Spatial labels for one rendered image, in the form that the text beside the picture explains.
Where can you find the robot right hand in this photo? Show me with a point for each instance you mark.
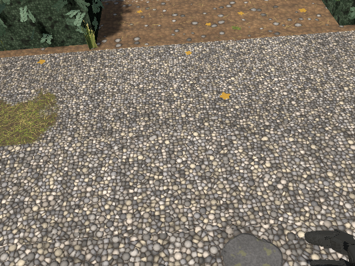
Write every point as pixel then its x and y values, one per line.
pixel 339 241

